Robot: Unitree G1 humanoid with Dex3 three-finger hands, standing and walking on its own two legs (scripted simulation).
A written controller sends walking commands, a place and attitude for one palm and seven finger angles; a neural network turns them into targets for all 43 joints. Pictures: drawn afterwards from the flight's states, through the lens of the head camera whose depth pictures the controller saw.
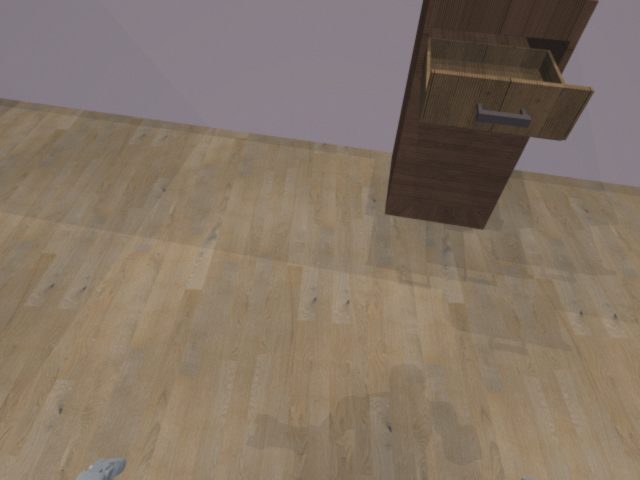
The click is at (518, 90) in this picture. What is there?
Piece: drawer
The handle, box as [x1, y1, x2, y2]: [476, 103, 530, 127]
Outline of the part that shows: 476,106 477,121 527,127 530,121 529,115 526,114 523,108 521,108 519,114 482,110 481,103 477,103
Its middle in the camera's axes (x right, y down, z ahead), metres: +0.46 -0.32 +0.98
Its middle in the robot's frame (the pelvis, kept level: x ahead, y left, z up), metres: +0.97 -0.41 -0.04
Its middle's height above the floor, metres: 0.73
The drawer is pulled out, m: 0.29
